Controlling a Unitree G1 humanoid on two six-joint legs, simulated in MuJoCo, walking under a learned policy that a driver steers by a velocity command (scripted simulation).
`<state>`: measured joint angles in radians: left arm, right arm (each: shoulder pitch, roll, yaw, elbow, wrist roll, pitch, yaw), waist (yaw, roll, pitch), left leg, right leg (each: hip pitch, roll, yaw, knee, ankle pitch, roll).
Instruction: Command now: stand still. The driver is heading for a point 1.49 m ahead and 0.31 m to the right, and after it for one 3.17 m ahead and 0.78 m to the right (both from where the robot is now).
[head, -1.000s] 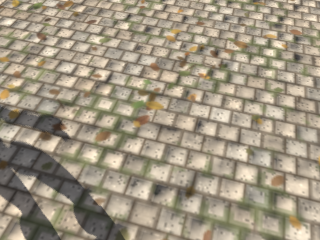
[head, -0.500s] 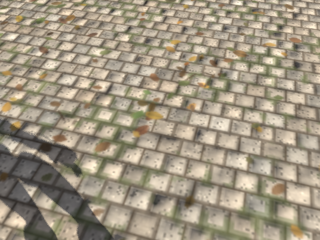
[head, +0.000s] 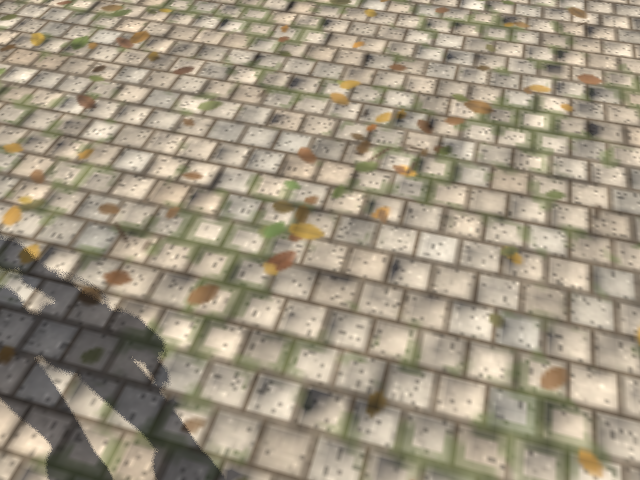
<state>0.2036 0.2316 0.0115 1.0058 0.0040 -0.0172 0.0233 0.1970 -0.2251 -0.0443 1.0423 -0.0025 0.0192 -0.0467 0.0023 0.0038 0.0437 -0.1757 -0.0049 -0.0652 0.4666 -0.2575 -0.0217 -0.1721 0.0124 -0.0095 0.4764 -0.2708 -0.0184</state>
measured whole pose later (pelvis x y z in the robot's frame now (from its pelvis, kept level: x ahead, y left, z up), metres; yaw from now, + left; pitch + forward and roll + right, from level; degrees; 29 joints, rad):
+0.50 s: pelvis +0.05 +0.04 -0.01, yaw +0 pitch +0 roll +0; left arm 0.33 0.28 0.04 1.04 -0.03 -0.04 0.02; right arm 0.26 -0.23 -0.05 1.08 0.02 -0.09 -0.01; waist 0.00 -0.04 -0.01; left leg -0.24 0.00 0.05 0.54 -0.29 0.03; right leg -0.22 -0.02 0.02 0.65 -0.41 -0.03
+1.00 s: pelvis +0.30 +0.00 -0.02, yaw +0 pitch +1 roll +0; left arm -0.01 0.25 0.04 0.85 -0.02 -0.10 -0.04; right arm 0.44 -0.23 -0.03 1.07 0.01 -0.07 0.00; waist -0.04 0.01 0.05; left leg -0.09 0.01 -0.05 0.95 -0.48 0.02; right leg -0.49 0.02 -0.07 0.59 -0.14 -0.09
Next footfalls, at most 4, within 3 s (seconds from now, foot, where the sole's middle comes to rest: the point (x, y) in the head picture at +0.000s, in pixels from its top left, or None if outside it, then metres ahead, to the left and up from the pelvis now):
0.94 right None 0.45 -0.09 -0.78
1.48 left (272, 373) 0.76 0.15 -0.78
2.02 right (388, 286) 1.01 -0.14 -0.78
2.52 left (364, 194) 1.36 -0.09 -0.78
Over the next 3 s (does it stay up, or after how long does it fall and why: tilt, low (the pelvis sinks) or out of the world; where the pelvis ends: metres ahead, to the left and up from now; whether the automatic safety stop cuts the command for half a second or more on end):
stays up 1.34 -0.25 -0.01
